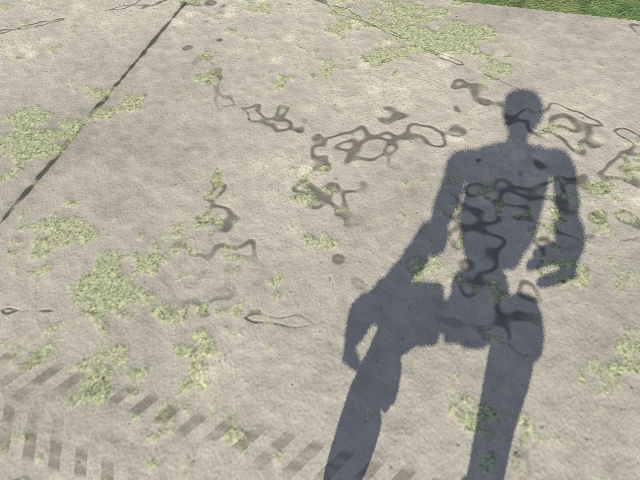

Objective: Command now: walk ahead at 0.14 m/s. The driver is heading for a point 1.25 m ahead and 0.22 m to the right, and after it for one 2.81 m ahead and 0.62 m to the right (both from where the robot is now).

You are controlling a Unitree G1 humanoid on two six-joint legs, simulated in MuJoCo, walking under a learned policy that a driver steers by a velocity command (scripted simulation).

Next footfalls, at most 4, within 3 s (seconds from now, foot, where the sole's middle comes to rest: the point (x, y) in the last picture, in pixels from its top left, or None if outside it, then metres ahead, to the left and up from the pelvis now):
0.12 left None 0.21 0.11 -0.78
0.40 right None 0.14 -0.13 -0.78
0.74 left None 0.25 0.13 -0.78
1.22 right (433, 435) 0.57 -0.12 -0.78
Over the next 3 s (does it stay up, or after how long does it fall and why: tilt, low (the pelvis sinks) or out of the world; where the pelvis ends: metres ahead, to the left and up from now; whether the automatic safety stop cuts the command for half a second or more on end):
stays up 1.03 -0.27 0.00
